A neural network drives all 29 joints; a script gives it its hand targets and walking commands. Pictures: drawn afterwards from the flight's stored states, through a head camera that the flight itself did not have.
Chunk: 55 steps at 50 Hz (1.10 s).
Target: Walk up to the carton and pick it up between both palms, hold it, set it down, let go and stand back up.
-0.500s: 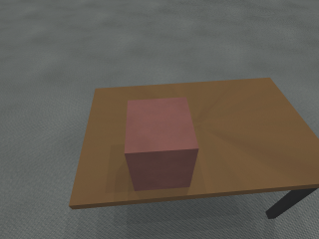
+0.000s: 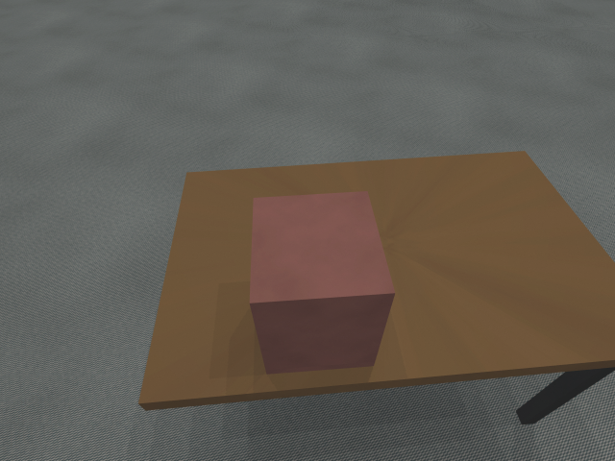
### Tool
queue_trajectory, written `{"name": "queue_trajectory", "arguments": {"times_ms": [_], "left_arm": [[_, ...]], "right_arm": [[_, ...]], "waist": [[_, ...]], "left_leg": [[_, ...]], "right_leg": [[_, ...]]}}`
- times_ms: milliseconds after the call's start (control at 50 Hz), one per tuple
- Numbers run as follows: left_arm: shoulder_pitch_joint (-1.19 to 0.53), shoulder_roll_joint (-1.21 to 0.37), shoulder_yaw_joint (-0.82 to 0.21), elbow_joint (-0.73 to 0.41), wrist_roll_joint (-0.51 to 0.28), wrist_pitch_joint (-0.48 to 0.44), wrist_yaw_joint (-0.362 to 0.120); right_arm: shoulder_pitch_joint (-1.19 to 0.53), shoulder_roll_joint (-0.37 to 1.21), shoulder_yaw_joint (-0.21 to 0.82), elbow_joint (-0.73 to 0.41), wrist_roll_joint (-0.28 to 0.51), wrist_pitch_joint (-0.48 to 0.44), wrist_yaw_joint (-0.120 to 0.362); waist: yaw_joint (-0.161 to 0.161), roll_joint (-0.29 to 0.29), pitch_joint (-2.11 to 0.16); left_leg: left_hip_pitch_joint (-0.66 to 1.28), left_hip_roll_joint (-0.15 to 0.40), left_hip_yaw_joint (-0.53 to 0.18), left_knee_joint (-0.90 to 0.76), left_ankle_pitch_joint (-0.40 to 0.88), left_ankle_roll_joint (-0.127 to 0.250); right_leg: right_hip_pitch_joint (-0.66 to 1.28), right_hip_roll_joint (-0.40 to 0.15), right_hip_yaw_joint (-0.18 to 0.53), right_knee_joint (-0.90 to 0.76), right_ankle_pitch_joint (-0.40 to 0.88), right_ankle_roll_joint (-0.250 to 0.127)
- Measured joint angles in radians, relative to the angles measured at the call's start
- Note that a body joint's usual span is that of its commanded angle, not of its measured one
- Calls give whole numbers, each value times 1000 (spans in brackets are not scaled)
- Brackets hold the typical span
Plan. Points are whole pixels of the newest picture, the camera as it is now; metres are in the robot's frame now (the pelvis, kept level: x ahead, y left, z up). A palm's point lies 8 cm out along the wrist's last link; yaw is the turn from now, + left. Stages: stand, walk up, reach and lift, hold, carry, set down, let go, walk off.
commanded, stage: stand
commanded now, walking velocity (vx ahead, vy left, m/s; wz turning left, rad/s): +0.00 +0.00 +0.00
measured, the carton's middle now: (315, 285) +0.42 +0.00 -0.09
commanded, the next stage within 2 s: none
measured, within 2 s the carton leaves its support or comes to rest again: neither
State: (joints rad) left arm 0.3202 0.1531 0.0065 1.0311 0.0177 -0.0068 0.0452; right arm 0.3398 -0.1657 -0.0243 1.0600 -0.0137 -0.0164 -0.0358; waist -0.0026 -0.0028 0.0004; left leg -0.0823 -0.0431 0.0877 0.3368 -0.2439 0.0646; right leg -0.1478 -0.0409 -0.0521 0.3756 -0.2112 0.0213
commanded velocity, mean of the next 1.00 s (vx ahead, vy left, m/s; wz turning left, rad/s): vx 0.00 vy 0.00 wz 0.00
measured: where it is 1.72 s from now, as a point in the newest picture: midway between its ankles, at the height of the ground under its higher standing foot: outside the picture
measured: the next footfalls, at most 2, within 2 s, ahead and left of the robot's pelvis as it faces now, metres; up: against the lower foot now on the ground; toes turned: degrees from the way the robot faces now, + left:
none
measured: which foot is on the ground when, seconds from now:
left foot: down 0.00-1.00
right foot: down 0.00-1.00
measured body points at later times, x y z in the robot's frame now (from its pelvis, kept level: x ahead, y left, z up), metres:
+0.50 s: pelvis +0.00 +0.01 +0.00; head +0.01 +0.01 +0.45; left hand -0.03 +0.21 -0.17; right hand -0.05 -0.20 -0.16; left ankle -0.04 +0.07 -0.75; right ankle -0.01 -0.13 -0.75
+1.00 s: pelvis +0.01 +0.02 +0.00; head +0.01 +0.02 +0.45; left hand -0.05 +0.21 -0.17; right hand -0.05 -0.19 -0.16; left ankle -0.04 +0.07 -0.75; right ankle -0.01 -0.13 -0.75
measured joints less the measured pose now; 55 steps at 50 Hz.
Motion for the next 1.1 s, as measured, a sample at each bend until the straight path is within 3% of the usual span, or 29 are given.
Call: {"name": "queue_trajectory", "arguments": {"times_ms": [540, 1100], "left_arm": [[13, -42, -30, 153, -9, 5, 6], [26, -47, -39, 188, -11, 2, 9]], "right_arm": [[35, 48, 34, 108, 3, -11, -5], [43, 52, 40, 128, 6, -16, -7]], "waist": [[-3, -5, 8], [-4, -8, 8]], "left_leg": [[7, -20, 1, -11, 0, 15], [7, -28, 3, -9, -7, 23]], "right_leg": [[-1, -20, 4, 10, -9, 17], [-5, -28, 6, 18, -18, 26]]}}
